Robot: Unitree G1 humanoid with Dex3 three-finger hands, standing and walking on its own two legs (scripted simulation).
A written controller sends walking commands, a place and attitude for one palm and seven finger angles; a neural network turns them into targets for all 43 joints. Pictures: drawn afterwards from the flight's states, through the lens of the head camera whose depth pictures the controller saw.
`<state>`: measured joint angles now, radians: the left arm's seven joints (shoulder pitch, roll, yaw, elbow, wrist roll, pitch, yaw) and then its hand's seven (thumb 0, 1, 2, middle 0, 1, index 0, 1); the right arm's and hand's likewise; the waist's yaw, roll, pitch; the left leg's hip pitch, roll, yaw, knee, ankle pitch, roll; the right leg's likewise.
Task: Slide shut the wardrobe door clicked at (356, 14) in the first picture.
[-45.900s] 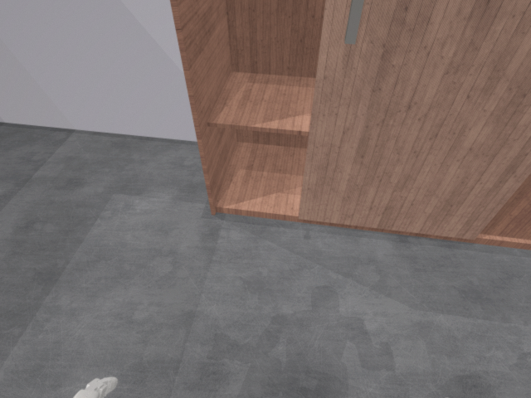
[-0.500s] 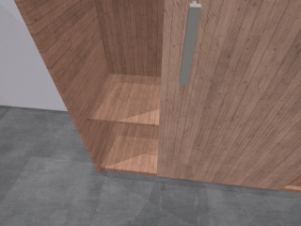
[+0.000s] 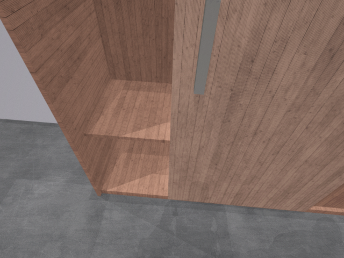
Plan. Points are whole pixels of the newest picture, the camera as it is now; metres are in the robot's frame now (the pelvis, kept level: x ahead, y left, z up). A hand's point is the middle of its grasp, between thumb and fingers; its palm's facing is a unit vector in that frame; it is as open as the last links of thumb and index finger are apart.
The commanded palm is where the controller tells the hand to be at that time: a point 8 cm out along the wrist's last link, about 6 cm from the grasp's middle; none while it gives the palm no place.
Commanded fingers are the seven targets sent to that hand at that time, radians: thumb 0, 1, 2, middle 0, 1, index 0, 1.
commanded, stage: look again from close up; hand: right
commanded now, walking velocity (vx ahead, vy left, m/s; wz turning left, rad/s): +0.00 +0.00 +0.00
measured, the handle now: (204, 48) +0.53 -0.04 +0.24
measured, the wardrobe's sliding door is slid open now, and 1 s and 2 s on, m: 0.41 0.41 0.41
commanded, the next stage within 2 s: shuffle to correct the standing spot in 0.66 s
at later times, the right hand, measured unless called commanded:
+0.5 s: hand out of the picture +0.03 -0.18 -0.18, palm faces -0.01 +0.98 -0.18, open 7.3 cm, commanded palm none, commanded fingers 0.00 -0.90 -0.90 0.20 0.30 0.20 0.30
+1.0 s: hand out of the picture +0.01 -0.16 -0.17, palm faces -0.04 +0.98 -0.18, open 7.3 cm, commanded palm none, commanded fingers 0.00 -0.90 -0.90 0.20 0.30 0.20 0.30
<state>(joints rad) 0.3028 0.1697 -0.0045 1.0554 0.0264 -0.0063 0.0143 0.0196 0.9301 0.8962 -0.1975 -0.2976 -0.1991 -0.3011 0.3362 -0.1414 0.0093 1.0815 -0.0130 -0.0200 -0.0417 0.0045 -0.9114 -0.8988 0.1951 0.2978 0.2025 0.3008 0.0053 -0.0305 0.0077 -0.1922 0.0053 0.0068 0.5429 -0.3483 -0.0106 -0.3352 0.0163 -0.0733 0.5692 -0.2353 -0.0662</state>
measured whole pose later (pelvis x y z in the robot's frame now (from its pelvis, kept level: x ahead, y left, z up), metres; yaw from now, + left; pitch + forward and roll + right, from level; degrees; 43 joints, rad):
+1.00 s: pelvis +0.03 +0.01 +0.01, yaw +4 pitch +1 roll -1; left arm 0.25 0.14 0.00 1.11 0.02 -0.01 0.03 0.01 0.91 0.90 -0.20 -0.30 -0.20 -0.30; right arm 0.33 -0.17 -0.01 1.10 -0.02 0.02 -0.02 0.00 -0.91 -0.90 0.19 0.30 0.20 0.30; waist -0.01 0.05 0.01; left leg -0.21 0.03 0.00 0.59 -0.41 0.01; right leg -0.25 0.02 -0.14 0.47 -0.23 -0.05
